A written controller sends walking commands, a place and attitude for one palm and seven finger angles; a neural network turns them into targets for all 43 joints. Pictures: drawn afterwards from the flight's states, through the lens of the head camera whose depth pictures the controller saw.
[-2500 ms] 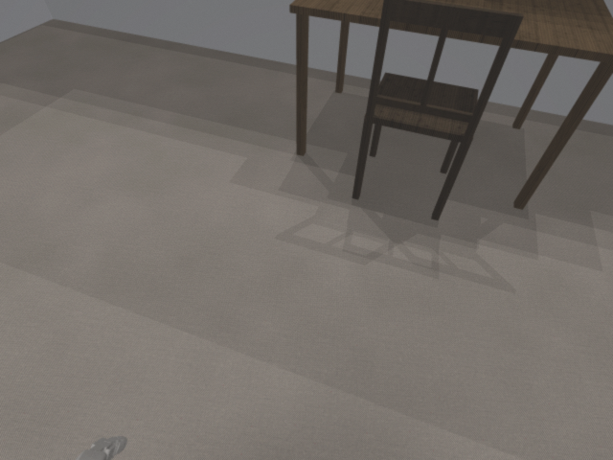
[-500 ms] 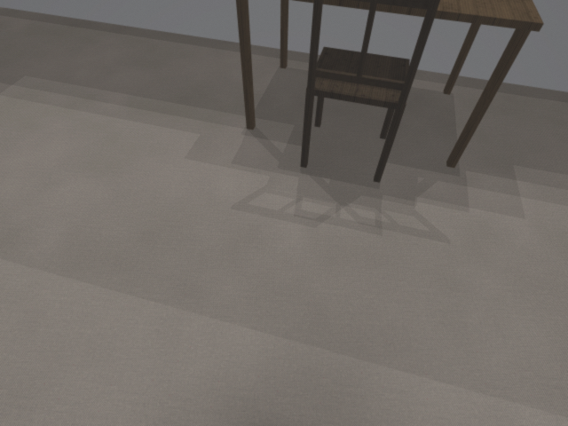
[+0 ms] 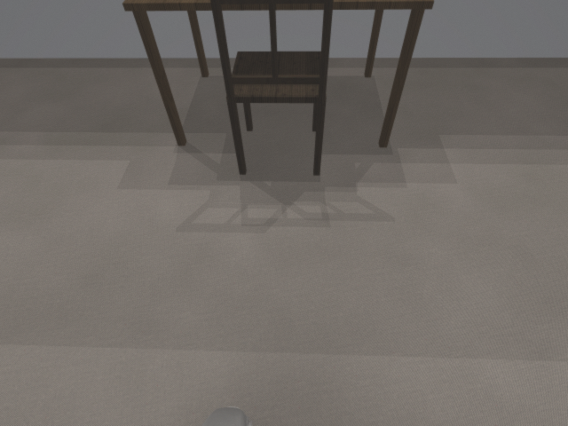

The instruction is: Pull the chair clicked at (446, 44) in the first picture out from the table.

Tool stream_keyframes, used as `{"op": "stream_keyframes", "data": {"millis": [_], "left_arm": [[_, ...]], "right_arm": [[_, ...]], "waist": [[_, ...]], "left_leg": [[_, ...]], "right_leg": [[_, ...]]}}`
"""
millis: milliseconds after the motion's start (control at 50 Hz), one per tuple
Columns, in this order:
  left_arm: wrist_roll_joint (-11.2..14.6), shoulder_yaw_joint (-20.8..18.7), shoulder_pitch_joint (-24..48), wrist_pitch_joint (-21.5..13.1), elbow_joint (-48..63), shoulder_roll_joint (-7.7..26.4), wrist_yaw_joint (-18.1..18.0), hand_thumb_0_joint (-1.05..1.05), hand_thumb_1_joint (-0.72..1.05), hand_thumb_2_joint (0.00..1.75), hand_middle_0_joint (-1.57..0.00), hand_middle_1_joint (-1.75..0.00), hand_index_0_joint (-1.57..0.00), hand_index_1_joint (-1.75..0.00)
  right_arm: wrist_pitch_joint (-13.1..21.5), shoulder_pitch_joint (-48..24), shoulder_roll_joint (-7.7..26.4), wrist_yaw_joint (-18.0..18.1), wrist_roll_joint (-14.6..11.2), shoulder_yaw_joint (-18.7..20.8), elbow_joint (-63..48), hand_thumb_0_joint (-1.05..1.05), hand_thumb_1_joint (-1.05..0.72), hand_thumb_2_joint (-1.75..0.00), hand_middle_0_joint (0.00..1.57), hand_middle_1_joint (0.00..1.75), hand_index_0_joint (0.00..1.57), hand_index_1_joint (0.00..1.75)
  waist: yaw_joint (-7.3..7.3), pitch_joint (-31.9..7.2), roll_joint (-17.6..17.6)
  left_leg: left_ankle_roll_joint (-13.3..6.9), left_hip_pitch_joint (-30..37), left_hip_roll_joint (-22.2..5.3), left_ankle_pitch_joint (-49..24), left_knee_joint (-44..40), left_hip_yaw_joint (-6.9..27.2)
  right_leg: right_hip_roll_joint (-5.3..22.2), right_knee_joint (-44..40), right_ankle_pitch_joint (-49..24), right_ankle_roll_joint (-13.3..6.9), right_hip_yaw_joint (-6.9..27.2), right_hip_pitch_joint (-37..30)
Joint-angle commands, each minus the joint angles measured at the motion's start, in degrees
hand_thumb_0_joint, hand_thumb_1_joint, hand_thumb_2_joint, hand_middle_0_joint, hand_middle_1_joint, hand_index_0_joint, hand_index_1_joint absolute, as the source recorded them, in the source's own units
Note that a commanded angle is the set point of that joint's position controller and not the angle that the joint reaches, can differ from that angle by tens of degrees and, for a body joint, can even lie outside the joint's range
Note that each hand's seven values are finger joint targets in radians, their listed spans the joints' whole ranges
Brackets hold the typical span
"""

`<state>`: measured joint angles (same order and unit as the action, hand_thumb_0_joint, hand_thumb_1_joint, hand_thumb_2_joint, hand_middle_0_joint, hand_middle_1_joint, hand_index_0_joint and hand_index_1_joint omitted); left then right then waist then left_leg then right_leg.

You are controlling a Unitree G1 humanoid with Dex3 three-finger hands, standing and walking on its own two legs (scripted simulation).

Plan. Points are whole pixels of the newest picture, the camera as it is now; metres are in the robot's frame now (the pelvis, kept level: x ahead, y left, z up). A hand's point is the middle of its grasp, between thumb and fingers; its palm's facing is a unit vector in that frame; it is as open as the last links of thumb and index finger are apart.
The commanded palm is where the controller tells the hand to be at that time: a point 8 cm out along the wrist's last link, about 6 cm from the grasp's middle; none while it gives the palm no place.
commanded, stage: walk to a spot facing it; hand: left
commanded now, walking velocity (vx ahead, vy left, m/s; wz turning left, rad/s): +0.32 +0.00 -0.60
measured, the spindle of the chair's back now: (273, 42) +1.33 +0.17 -0.11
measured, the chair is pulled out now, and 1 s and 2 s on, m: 0.00 0.00 0.00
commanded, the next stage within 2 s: none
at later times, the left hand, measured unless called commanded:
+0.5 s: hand (144, 338) +0.27 +0.30 -0.18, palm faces -0.25 -0.95 -0.18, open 7.4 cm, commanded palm none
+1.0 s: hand (258, 234) +0.54 +0.12 -0.20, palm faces -0.56 -0.82 -0.12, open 7.4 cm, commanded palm none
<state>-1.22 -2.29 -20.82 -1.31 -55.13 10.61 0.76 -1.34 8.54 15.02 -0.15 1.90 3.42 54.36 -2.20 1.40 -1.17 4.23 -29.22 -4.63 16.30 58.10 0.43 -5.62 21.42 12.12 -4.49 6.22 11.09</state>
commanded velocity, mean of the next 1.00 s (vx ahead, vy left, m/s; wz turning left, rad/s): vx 0.32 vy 0.00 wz -0.57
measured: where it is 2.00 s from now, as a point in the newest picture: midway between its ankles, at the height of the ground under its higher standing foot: (342, 291)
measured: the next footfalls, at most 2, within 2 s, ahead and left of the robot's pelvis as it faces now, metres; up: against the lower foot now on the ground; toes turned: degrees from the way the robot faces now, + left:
left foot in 0.26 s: +0.18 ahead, +0.16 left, +0.00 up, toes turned -6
right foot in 0.92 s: +0.36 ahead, -0.03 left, +0.00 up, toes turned -41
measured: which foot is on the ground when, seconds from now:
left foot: up 0.00-0.24, down 0.26-0.88, up 0.90-1.00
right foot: down 0.00-0.26, up 0.28-0.90, down 0.92-1.00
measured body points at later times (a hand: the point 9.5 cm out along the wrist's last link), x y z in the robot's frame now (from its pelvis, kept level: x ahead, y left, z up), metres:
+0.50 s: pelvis +0.16 +0.11 +0.00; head +0.19 +0.16 +0.45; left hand +0.29 +0.35 -0.16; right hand +0.11 -0.13 -0.12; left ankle +0.14 +0.17 -0.75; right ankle +0.11 -0.06 -0.62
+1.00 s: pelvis +0.37 +0.03 -0.03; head +0.41 +0.04 +0.42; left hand +0.57 +0.17 -0.19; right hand +0.17 -0.08 -0.17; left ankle +0.30 +0.19 -0.63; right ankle +0.33 +0.00 -0.75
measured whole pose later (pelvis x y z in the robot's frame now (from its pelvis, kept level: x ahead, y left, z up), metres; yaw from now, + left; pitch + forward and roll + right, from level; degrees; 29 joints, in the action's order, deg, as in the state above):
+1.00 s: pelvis +0.37 +0.03 -0.03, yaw -36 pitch -1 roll -2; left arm -0.3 -3.2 -10.3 -2.2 -54.5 10.5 0.5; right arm 0.3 27.3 5.3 1.0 0.7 1.4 61.6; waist 1.5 4.3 1.6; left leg 2.1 -19.7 -7.1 24.5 78.1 -6.9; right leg -5.4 35.4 20.8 -6.8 -9.3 15.0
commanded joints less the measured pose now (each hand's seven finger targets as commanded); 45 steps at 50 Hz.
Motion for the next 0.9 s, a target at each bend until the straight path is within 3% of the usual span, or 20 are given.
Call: {"op": "stream_keyframes", "data": {"millis": [0,140,160,200,220,240,260,280,300,320,360,400,540,660,740,800,820,840,860,880], "left_arm": [[-0.14,-2.91,-5.62,-1.28,1.89,11.01,-0.79,0.00,0.90,0.90,-0.20,-0.30,-0.20,-0.30],[-0.50,-3.44,-2.65,-1.03,2.68,12.81,-1.31,0.00,0.90,0.90,-0.20,-0.30,-0.20,-0.30],[-0.48,-3.54,-1.45,-0.99,3.04,12.80,-1.36,0.00,0.90,0.90,-0.20,-0.30,-0.20,-0.30],[-0.14,-3.79,2.72,-0.89,4.08,12.24,-1.23,0.00,0.90,0.90,-0.20,-0.30,-0.20,-0.30],[0.38,-3.53,2.87,-0.84,4.63,9.97,-0.68,0.00,0.90,0.90,-0.20,-0.30,-0.20,-0.30],[0.96,-2.94,0.52,-0.98,5.28,6.59,0.09,0.00,0.90,0.90,-0.20,-0.30,-0.20,-0.30],[0.29,-3.26,1.83,-1.05,5.68,7.70,0.05,0.00,0.90,0.90,-0.20,-0.30,-0.20,-0.30],[-0.31,-3.58,2.22,-0.43,5.19,8.82,0.08,0.00,0.90,0.90,-0.20,-0.30,-0.20,-0.30],[-0.75,-3.91,3.44,-0.18,4.28,8.83,0.62,0.00,0.90,0.90,-0.20,-0.30,-0.20,-0.30],[-1.03,-3.95,3.32,0.21,3.87,7.92,1.31,0.00,0.90,0.90,-0.20,-0.30,-0.20,-0.30],[-1.10,-3.59,1.06,1.37,2.97,5.43,1.88,0.00,0.90,0.90,-0.20,-0.30,-0.20,-0.30],[-0.87,-3.49,0.22,2.01,2.51,4.43,1.81,0.00,0.90,0.90,-0.20,-0.30,-0.20,-0.30],[-0.98,-3.24,6.96,3.46,3.79,2.96,1.48,0.00,0.90,0.90,-0.20,-0.30,-0.20,-0.30],[-0.65,-2.18,15.96,2.98,5.42,1.85,1.85,0.00,0.90,0.90,-0.20,-0.30,-0.20,-0.30],[-0.57,-1.16,19.57,2.12,6.01,1.20,1.82,0.00,0.90,0.90,-0.20,-0.30,-0.20,-0.30],[-0.58,-1.73,13.88,1.44,4.47,3.20,1.13,0.00,0.90,0.90,-0.20,-0.30,-0.20,-0.30],[-0.70,-2.28,9.62,1.01,3.37,4.59,0.84,0.00,0.90,0.90,-0.20,-0.30,-0.20,-0.30],[-0.83,-3.11,3.77,0.21,1.78,6.92,0.60,0.00,0.90,0.90,-0.20,-0.30,-0.20,-0.30],[-0.77,-3.99,-3.67,-0.25,-0.43,10.50,0.33,0.00,0.90,0.90,-0.20,-0.30,-0.20,-0.30],[-0.01,-4.59,-8.94,-0.74,-1.53,14.30,-0.40,0.00,0.90,0.90,-0.20,-0.30,-0.20,-0.30]], "right_arm": [[2.61,-7.54,3.39,-0.16,-0.55,0.72,-7.39,0.00,-0.90,-0.90,0.20,0.30,0.20,0.30],[3.91,-8.12,2.70,-0.35,-1.40,0.48,-9.65,0.00,-0.90,-0.90,0.20,0.30,0.20,0.30],[4.18,-6.72,2.67,-0.23,-1.54,0.53,-9.46,0.00,-0.90,-0.90,0.20,0.30,0.20,0.30],[4.81,3.50,4.35,0.58,-1.66,1.02,-6.46,0.00,-0.90,-0.90,0.20,0.30,0.20,0.30],[5.20,12.02,8.79,1.47,-1.41,1.92,-3.93,0.00,-0.90,-0.90,0.20,0.30,0.20,0.30],[5.31,17.88,14.52,1.53,-0.59,3.15,-2.84,0.00,-0.90,-0.90,0.20,0.30,0.20,0.30],[4.51,16.34,13.84,1.43,-0.74,2.59,-3.54,0.00,-0.90,-0.90,0.20,0.30,0.20,0.30],[4.10,11.13,10.73,1.21,-0.72,1.94,-5.10,0.00,-0.90,-0.90,0.20,0.30,0.20,0.30],[4.55,9.01,7.23,1.29,-0.68,1.00,-5.38,0.00,-0.90,-0.90,0.20,0.30,0.20,0.30],[4.99,7.27,5.11,1.31,-0.76,0.19,-5.11,0.00,-0.90,-0.90,0.20,0.30,0.20,0.30],[5.91,7.59,2.76,1.56,-0.97,-0.41,-4.00,0.00,-0.90,-0.90,0.20,0.30,0.20,0.30],[6.50,10.08,1.82,1.96,-1.23,-0.57,-2.60,0.00,-0.90,-0.90,0.20,0.30,0.20,0.30],[7.12,18.73,0.01,2.72,-1.30,-1.16,2.24,0.00,-0.90,-0.90,0.20,0.30,0.20,0.30],[6.99,25.55,-0.31,3.32,-0.68,-1.67,6.33,0.00,-0.90,-0.90,0.20,0.30,0.20,0.30],[6.10,28.25,0.00,3.27,-0.44,-1.58,8.08,0.00,-0.90,-0.90,0.20,0.30,0.20,0.30],[5.45,27.24,2.30,2.91,-0.99,-0.60,7.49,0.00,-0.90,-0.90,0.20,0.30,0.20,0.30],[5.46,25.43,2.71,2.78,-1.21,-0.34,6.68,0.00,-0.90,-0.90,0.20,0.30,0.20,0.30],[5.45,22.87,3.17,2.46,-1.40,-0.26,5.38,0.00,-0.90,-0.90,0.20,0.30,0.20,0.30],[5.35,19.86,2.43,1.75,-2.14,-0.39,3.71,0.00,-0.90,-0.90,0.20,0.30,0.20,0.30],[5.75,18.27,-1.64,1.65,-2.84,-0.85,0.68,0.00,-0.90,-0.90,0.20,0.30,0.20,0.30]], "waist": [[-1.97,-0.45,8.22],[-1.18,0.48,9.69],[-0.27,0.47,9.77],[4.75,-1.90,6.68],[8.03,-7.11,-2.95],[8.72,-10.75,-19.34],[7.71,-6.14,-13.75],[5.33,-0.93,-10.05],[4.19,3.01,-5.86],[2.56,5.41,-5.62],[0.56,4.80,-7.39],[0.26,2.52,-7.77],[1.36,4.08,-5.14],[3.98,5.37,-4.96],[4.35,4.63,-6.21],[1.29,1.00,-10.09],[-0.89,-0.16,-11.96],[-3.72,-2.54,-12.64],[-7.75,-6.32,-7.26],[-7.93,-12.65,4.17]], "left_leg": [[0.45,-10.64,-0.24,0.33,-3.56,0.00],[-0.80,0.14,2.13,2.94,-17.34,-0.55],[-1.13,5.40,2.57,2.45,-20.83,-0.47],[-1.73,24.11,2.97,-3.00,-31.53,-0.79],[-3.20,38.33,-3.98,0.85,-35.12,5.18],[-8.06,45.17,-21.64,9.53,-41.63,26.36],[-11.13,35.67,-25.88,17.55,-46.75,32.16],[-10.98,26.50,-23.72,23.77,-49.08,29.33],[-9.21,21.64,-20.40,21.72,-49.88,23.98],[-7.38,18.16,-17.73,16.30,-49.83,17.38],[-2.93,17.98,-12.62,0.98,-47.96,4.77],[-1.28,20.94,-11.47,-12.08,-45.71,-1.62],[1.84,27.13,-11.72,-29.67,-44.25,-8.13],[-0.40,37.88,-12.94,-41.09,-42.93,-11.22],[-0.96,40.39,-11.30,-64.84,-37.26,-18.07],[-1.58,38.63,-12.36,-82.72,-26.56,-20.34],[-1.74,35.12,-13.04,-81.34,-20.68,-20.35],[-1.79,27.37,-13.97,-72.09,-10.88,-19.11],[-1.51,13.00,-12.22,-48.35,6.49,-19.64],[-0.55,-5.33,-1.22,13.97,26.26,-15.90]], "right_leg": [[15.80,-8.07,0.49,-7.24,20.74,-9.90],[15.24,-4.65,-5.48,-6.73,21.04,-4.80],[14.78,-3.26,-6.45,-6.07,20.74,-1.26],[9.81,4.69,-3.86,-2.90,16.64,9.31],[4.30,16.41,-0.07,-0.74,11.02,16.76],[-1.64,35.27,21.29,2.96,1.38,28.67],[2.21,43.51,20.84,3.63,-0.16,29.50],[5.08,47.64,17.24,3.80,-0.18,28.78],[6.59,50.58,12.10,3.89,-1.49,28.60],[8.17,51.05,8.17,4.13,-2.32,27.83],[8.22,50.96,1.56,4.97,-3.51,25.93],[8.17,52.15,-1.74,5.44,-4.00,26.48],[7.92,53.87,-7.01,5.89,-5.55,34.65],[7.60,42.10,-4.27,4.59,-10.81,38.10],[3.30,25.73,1.12,1.66,-19.34,27.88],[-1.23,19.87,4.03,-0.85,-22.80,16.73],[-0.87,17.79,4.00,-1.93,-21.72,10.40],[1.11,13.23,3.45,-3.47,-19.14,-1.30],[8.09,8.59,-3.86,-7.53,-11.27,-17.86],[25.51,5.24,-17.51,-15.94,17.35,-30.33]]}}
